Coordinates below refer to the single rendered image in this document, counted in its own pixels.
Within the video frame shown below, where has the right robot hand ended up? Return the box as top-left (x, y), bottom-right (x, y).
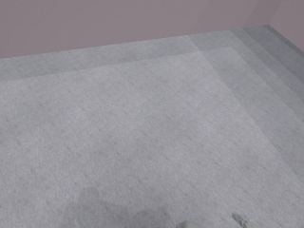
top-left (232, 212), bottom-right (258, 228)

